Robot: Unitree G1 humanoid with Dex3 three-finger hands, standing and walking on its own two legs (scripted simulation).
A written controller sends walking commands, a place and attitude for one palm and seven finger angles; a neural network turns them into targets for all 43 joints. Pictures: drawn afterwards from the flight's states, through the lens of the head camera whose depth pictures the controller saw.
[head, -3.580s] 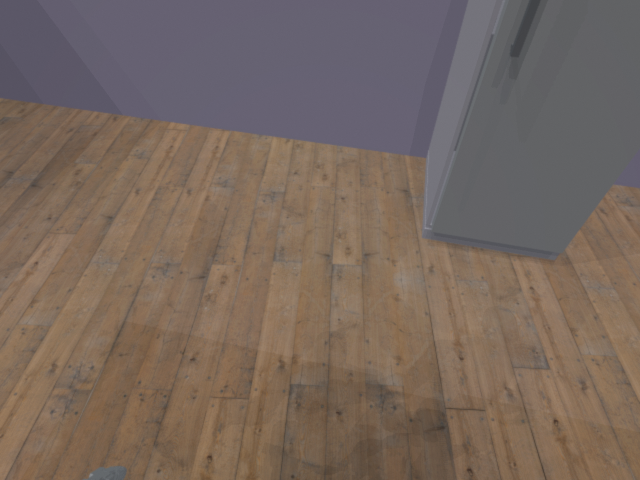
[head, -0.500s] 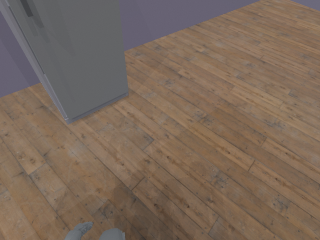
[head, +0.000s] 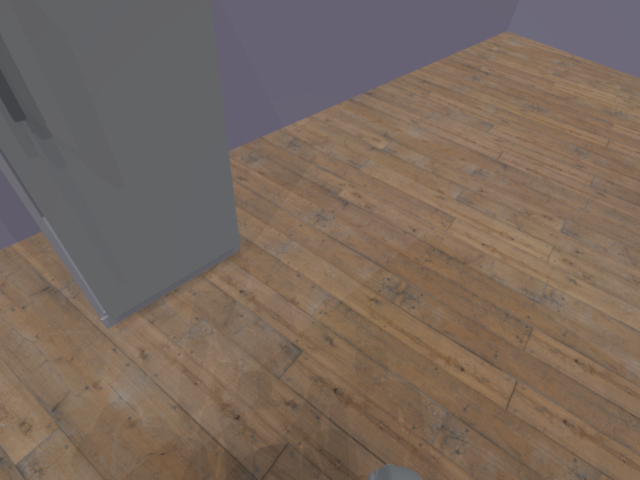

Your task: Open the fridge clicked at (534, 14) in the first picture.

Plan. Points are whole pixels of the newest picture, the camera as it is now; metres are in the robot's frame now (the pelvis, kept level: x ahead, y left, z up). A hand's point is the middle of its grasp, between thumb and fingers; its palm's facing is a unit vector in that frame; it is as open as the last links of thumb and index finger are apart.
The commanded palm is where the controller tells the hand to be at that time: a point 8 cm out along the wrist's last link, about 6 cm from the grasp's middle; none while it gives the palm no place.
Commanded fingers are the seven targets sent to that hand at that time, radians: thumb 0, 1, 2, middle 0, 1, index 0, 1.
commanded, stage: walk to a spot facing it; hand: left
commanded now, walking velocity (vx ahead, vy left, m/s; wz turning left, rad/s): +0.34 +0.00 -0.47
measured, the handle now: out of the picture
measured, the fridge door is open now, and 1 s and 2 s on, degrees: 0 0 0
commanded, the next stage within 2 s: turn to face it in 0.28 s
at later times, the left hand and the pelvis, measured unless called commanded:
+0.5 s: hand (276, 374) +0.32 +0.09 -0.17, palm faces -0.12 -0.96 -0.25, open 7.2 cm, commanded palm none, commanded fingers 0.00 0.90 0.90 -0.20 -0.30 -0.20 -0.30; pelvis +0.20 -0.09 -0.01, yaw -9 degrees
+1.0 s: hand (240, 371) +0.32 +0.15 -0.18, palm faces +0.18 -0.95 -0.24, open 7.4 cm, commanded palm none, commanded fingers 0.00 0.90 0.90 -0.20 -0.30 -0.20 -0.30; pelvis +0.29 -0.06 -0.01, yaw +7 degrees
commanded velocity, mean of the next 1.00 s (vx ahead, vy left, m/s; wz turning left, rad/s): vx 0.10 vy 0.00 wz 0.28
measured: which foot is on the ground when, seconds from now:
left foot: down 0.00-0.26, up 0.28-0.76, down 0.78-1.00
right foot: up 0.00-0.26, down 0.28-0.78, up 0.80-1.00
